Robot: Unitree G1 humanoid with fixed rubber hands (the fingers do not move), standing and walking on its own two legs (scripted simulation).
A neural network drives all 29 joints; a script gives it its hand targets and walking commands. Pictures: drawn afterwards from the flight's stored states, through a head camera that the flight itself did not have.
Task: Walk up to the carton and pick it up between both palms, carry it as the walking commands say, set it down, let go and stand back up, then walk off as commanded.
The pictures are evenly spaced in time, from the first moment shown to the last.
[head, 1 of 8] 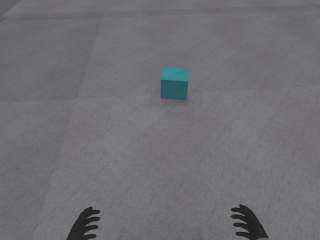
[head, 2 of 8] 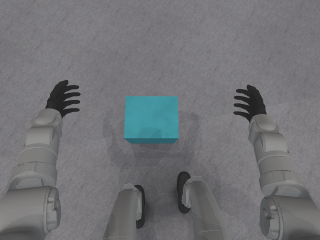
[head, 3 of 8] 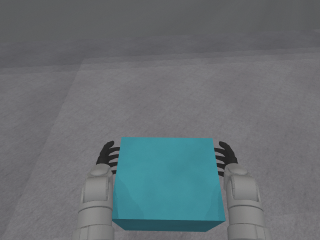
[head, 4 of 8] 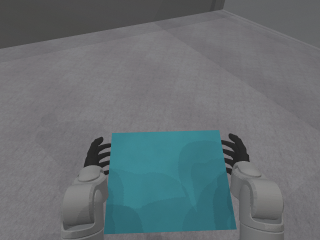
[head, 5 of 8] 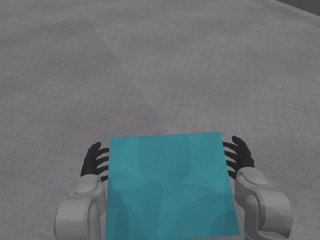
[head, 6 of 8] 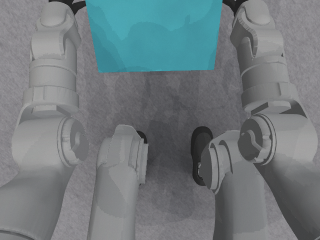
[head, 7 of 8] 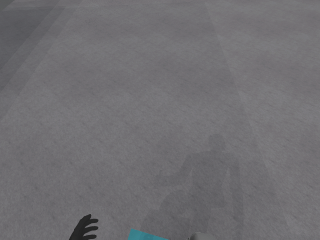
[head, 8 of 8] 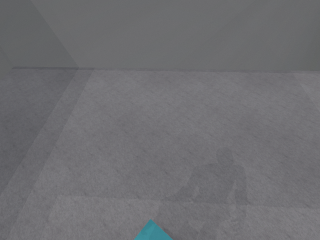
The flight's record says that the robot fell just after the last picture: no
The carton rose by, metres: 0.69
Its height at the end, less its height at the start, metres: +0.00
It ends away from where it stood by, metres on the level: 5.70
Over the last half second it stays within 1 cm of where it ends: no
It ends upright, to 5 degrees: yes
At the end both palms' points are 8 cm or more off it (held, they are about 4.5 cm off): yes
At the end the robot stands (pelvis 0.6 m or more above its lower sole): yes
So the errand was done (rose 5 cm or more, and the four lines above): no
